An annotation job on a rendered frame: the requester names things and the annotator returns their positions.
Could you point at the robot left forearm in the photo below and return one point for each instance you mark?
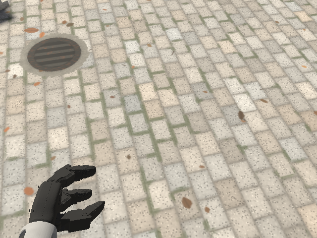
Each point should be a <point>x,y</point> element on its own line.
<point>38,229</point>

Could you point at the left robot hand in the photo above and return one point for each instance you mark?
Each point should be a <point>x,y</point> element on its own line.
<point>52,198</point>

